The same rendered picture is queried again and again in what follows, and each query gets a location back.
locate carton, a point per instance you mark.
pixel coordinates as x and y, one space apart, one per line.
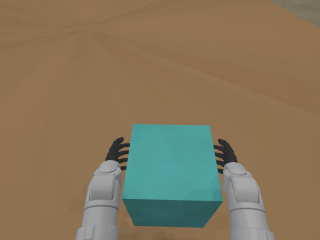
171 177

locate right robot forearm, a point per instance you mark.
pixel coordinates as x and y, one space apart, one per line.
245 204

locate left robot forearm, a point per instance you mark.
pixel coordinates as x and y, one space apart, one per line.
102 204

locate robot right hand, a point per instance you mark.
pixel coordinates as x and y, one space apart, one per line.
228 155

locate robot left hand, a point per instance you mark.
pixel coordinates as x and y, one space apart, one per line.
114 152

